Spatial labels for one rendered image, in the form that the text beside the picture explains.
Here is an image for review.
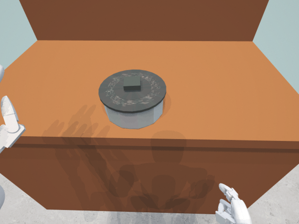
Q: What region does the lid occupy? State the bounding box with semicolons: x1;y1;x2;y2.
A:
99;70;166;113

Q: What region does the robot left hand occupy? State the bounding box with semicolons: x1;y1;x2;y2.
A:
0;65;26;153

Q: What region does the knob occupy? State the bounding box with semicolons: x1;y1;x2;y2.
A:
123;76;141;91

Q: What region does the pot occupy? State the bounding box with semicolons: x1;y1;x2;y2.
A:
104;100;163;129

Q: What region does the robot right hand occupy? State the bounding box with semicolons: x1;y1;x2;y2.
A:
215;183;252;224

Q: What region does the table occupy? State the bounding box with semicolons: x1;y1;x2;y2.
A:
0;0;299;214

